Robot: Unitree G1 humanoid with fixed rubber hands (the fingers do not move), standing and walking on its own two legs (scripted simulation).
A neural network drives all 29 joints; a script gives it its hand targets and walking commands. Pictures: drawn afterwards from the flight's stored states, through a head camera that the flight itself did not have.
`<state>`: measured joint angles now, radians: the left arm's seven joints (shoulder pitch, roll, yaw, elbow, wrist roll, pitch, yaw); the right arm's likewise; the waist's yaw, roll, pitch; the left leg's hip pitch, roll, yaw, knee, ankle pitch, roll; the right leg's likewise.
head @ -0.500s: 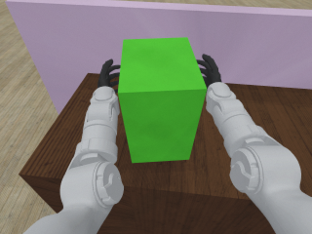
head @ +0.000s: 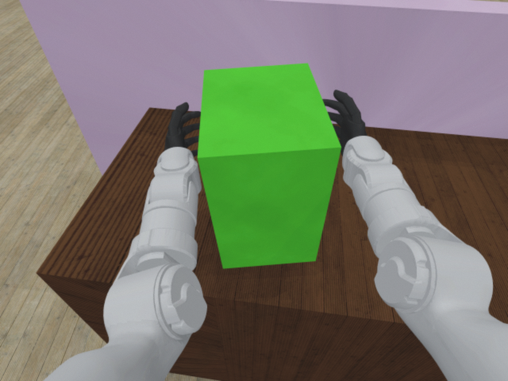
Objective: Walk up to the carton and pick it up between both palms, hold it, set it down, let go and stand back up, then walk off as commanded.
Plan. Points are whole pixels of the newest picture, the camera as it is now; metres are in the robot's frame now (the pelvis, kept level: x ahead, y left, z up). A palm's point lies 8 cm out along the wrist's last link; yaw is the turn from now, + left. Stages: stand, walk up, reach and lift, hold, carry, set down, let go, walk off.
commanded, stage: set down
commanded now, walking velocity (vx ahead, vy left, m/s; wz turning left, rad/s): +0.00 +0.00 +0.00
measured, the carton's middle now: (263, 171) +0.46 +0.03 +0.10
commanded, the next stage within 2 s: none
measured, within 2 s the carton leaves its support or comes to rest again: rests again in 1.26 s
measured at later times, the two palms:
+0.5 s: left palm (185, 163) +0.45 +0.17 +0.12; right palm (342, 149) +0.47 -0.10 +0.14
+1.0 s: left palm (182, 174) +0.43 +0.17 +0.12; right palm (343, 157) +0.46 -0.10 +0.14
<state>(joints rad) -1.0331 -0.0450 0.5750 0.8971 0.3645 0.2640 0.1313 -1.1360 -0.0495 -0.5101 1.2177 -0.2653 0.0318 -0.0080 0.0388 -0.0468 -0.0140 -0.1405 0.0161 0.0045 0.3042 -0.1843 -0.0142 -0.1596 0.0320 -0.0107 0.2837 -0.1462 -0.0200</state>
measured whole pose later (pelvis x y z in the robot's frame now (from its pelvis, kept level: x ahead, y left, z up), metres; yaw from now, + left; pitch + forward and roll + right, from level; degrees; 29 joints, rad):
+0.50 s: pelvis +0.01 +0.00 +0.00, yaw +0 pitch +8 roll +0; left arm -0.98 -0.09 0.60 0.86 0.39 0.18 0.15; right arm -1.09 -0.04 -0.53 1.19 -0.31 -0.03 0.00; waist 0.05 -0.05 -0.07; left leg -0.27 0.02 0.01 0.32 -0.18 -0.01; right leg -0.28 0.03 -0.01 0.28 -0.15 -0.02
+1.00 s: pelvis +0.00 +0.00 +0.00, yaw +0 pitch +7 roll +0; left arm -0.96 -0.11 0.63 0.86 0.42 0.15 0.14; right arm -1.07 -0.01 -0.61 1.16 -0.40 -0.04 0.04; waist 0.05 -0.05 -0.06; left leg -0.27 0.02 0.01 0.32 -0.18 -0.01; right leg -0.28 0.03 -0.01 0.28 -0.13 -0.02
